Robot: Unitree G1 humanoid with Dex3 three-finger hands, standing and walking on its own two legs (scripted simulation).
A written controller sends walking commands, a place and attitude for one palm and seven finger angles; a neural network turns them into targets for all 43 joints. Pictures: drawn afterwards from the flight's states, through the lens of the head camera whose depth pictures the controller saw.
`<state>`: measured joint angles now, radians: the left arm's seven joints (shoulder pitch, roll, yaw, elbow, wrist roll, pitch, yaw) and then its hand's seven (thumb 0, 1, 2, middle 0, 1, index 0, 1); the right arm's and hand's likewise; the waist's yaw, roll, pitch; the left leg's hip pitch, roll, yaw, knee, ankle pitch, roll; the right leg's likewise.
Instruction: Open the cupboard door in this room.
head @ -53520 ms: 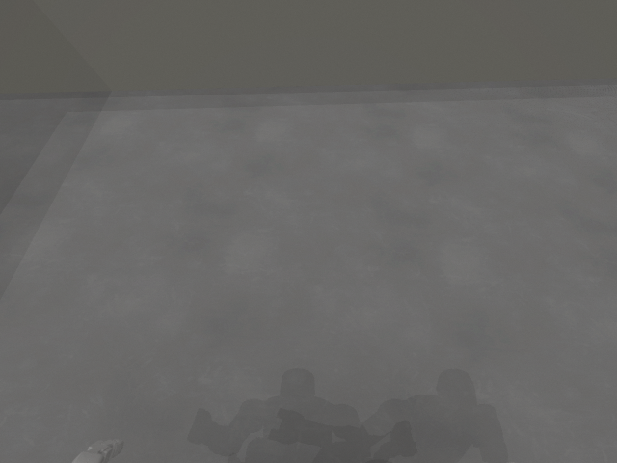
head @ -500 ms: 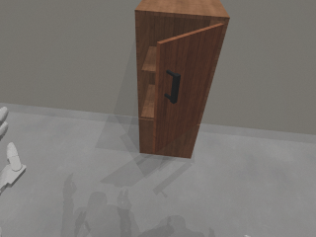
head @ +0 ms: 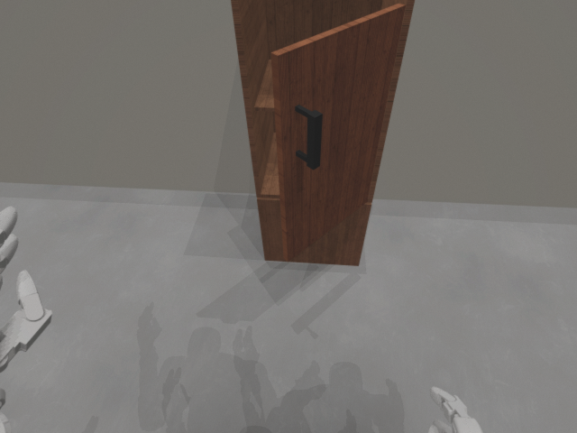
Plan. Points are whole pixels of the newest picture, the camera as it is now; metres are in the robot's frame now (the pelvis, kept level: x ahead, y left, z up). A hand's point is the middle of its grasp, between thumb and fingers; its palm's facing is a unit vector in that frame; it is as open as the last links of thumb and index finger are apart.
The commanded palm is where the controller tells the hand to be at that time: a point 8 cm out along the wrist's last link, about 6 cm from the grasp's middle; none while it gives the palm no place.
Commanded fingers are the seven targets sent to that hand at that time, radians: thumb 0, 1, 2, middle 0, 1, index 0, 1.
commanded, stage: stop stepping back and stand still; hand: left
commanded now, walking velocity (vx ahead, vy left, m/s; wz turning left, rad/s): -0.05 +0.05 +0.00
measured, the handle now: (307, 137) +0.65 +0.02 +0.06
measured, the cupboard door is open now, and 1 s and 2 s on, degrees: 47 47 47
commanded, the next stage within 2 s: let the arm hang, fingers relaxed in 0.56 s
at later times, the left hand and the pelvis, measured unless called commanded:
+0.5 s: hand (35, 302) +0.21 +0.29 +0.15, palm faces +0.40 -0.79 -0.47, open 7.4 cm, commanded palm +0.15 +0.32 +0.18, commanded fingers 0.00 0.90 0.90 -0.20 -0.30 -0.20 -0.30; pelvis +0.01 +0.03 +0.01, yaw -1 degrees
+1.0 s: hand out of the picture +0.02 +0.21 -0.18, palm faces -0.03 -0.98 -0.17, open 7.1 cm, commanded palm none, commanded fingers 0.00 0.90 0.90 -0.20 -0.30 -0.20 -0.30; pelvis -0.02 +0.03 +0.00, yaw +0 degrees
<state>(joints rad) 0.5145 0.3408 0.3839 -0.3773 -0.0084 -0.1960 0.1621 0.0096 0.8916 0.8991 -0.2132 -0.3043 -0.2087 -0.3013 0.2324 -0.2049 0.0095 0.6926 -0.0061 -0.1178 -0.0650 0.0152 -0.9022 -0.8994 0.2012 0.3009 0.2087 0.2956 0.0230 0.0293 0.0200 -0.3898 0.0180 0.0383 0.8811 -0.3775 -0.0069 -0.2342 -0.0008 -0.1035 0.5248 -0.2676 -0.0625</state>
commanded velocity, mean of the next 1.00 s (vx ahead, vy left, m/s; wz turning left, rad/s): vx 0.00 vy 0.00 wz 0.00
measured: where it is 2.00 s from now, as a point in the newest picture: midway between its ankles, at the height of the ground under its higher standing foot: outside the picture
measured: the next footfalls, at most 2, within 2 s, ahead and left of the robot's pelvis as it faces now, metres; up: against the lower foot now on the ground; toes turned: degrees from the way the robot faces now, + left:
left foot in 0.10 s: +0.07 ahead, +0.13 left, +0.00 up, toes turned +3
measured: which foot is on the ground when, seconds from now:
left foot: up 0.00-0.08, down 0.10-1.00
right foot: down 0.00-1.00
